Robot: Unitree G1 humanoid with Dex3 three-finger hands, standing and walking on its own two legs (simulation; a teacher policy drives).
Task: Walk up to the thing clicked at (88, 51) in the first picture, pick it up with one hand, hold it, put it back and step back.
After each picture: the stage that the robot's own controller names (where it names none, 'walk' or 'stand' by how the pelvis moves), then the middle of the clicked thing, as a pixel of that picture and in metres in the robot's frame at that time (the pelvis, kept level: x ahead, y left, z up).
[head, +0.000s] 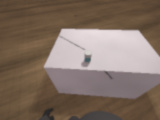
stand; (87, 57) +0.59 +0.05 -0.05
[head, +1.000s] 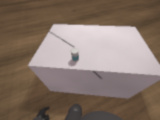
walk; (75, 55) +0.54 +0.18 -0.02
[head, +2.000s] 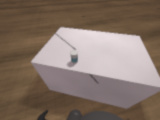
stand; (74, 57) +0.56 +0.19 -0.03
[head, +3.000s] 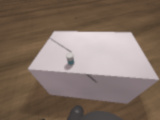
walk; (70, 59) +0.54 +0.23 -0.04
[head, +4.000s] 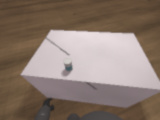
stand; (68, 65) +0.46 +0.21 -0.05
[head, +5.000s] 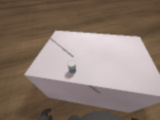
stand; (72, 67) +0.44 +0.18 -0.05
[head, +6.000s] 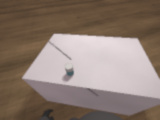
stand; (69, 70) +0.43 +0.20 -0.05
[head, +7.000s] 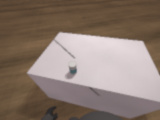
stand; (72, 68) +0.45 +0.18 -0.05
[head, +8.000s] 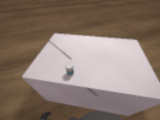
stand; (69, 69) +0.43 +0.20 -0.05
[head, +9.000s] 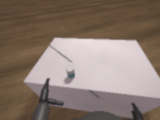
rise first; (70, 72) +0.41 +0.21 -0.05
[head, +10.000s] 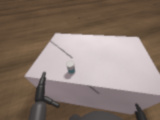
go down; (71, 68) +0.44 +0.21 -0.04
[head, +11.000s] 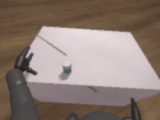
go down; (67, 67) +0.42 +0.18 -0.01
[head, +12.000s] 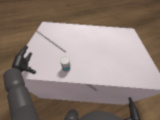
approach; (65, 64) +0.42 +0.19 +0.00
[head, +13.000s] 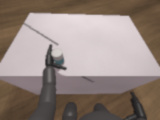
close; (58, 57) +0.45 +0.21 +0.03
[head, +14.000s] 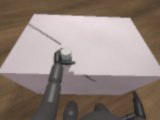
close; (66, 57) +0.44 +0.16 +0.05
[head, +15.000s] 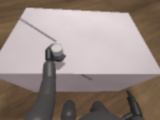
lift; (58, 53) +0.47 +0.20 +0.04
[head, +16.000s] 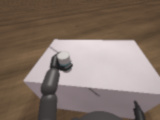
lift; (65, 62) +0.33 +0.18 +0.19
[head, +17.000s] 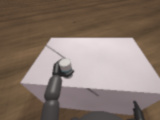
hold; (66, 69) +0.33 +0.17 +0.13
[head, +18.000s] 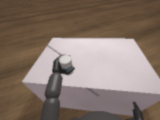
hold; (67, 65) +0.33 +0.17 +0.15
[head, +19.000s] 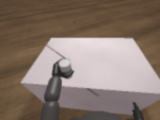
hold; (66, 69) +0.32 +0.17 +0.13
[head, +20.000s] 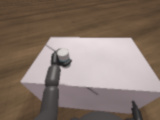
crouch; (64, 58) +0.38 +0.19 +0.16
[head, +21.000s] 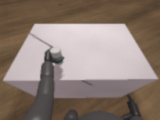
lower; (57, 56) +0.45 +0.22 +0.06
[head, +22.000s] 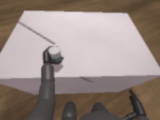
lower; (56, 56) +0.45 +0.21 +0.04
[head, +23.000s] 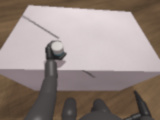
lower; (58, 51) +0.47 +0.19 +0.06
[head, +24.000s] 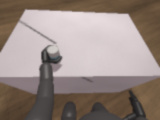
lower; (54, 55) +0.46 +0.22 +0.04
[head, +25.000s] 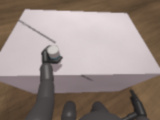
loosen; (55, 55) +0.46 +0.22 +0.04
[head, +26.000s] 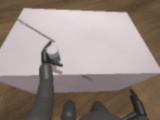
withdraw; (54, 55) +0.45 +0.22 +0.04
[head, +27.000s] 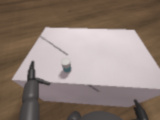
sink last; (66, 66) +0.42 +0.20 +0.00
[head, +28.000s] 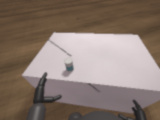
stand; (69, 65) +0.45 +0.22 +0.00
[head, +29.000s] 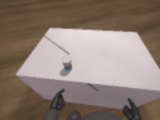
stand; (67, 64) +0.44 +0.21 +0.00
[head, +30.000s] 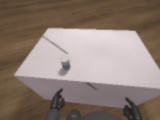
stand; (65, 63) +0.44 +0.23 +0.01
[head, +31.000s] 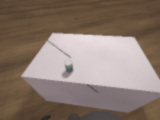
stand; (69, 66) +0.45 +0.21 -0.03
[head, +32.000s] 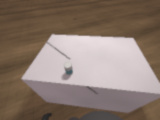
stand; (68, 68) +0.44 +0.21 -0.05
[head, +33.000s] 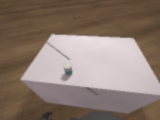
stand; (68, 69) +0.43 +0.21 -0.05
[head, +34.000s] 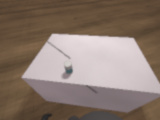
stand; (68, 67) +0.45 +0.22 -0.05
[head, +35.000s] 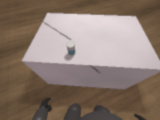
walk; (71, 48) +0.56 +0.18 -0.03
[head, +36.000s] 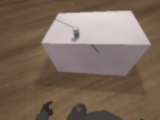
walk; (76, 32) +0.86 +0.22 -0.03
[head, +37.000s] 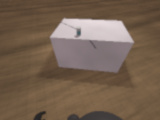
stand; (78, 31) +1.13 +0.20 -0.04
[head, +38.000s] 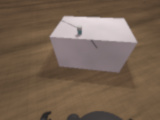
stand; (79, 30) +1.09 +0.21 -0.05
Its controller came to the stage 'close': yes
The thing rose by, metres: 0.21
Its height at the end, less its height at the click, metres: +0.00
